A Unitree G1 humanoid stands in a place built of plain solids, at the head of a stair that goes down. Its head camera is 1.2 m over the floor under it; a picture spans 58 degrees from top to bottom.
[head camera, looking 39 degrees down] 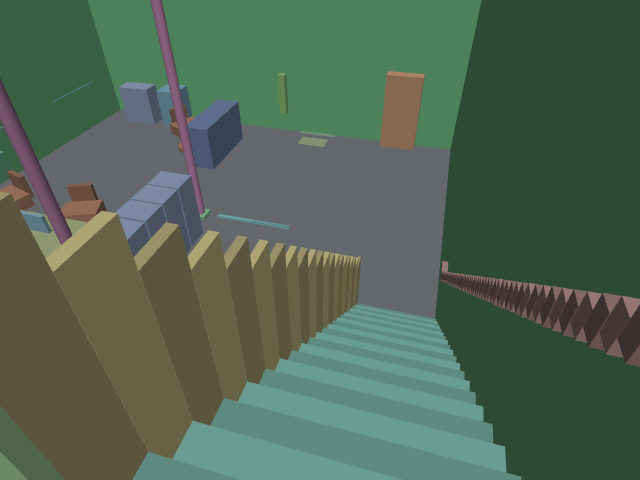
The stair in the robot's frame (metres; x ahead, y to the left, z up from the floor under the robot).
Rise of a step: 0.19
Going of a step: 0.22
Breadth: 1.26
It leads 15 degrees to the right of straight ahead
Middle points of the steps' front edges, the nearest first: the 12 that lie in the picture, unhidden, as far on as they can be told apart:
0.69 -0.12 -0.38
0.90 -0.18 -0.57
1.10 -0.23 -0.76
1.31 -0.29 -0.95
1.52 -0.35 -1.14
1.73 -0.41 -1.33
1.94 -0.46 -1.53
2.15 -0.52 -1.72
2.35 -0.58 -1.91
2.56 -0.64 -2.10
2.77 -0.69 -2.29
2.98 -0.75 -2.48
